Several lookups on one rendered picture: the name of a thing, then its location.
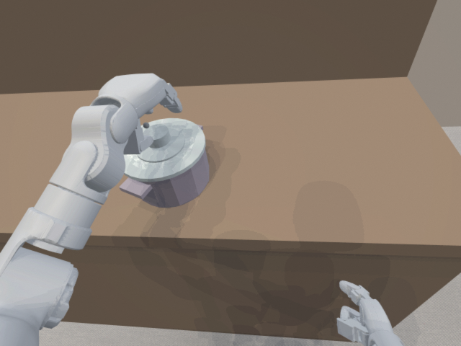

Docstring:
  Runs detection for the robot right forearm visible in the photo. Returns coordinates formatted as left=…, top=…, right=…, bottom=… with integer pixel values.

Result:
left=368, top=330, right=405, bottom=346

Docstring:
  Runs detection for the robot left upper arm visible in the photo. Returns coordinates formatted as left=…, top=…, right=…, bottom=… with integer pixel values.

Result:
left=0, top=247, right=79, bottom=346

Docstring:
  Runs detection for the knob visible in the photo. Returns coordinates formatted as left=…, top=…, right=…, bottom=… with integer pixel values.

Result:
left=143, top=124, right=171, bottom=148

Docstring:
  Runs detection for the robot right hand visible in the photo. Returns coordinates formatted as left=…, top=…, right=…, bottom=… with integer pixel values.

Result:
left=337, top=280, right=394, bottom=346

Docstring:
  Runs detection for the robot left hand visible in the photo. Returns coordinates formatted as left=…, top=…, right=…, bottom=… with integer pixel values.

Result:
left=98, top=74, right=182, bottom=154

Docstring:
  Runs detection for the table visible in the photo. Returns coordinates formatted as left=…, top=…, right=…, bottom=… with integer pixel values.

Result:
left=0, top=0, right=461, bottom=342

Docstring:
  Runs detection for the pot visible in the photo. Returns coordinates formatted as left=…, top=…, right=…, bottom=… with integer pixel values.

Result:
left=119, top=125, right=209, bottom=208

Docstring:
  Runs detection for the robot left forearm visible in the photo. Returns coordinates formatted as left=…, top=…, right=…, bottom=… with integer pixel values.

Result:
left=0, top=94, right=138, bottom=277

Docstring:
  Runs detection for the lid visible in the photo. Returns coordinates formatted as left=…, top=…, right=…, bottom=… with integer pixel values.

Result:
left=124, top=118, right=206, bottom=182

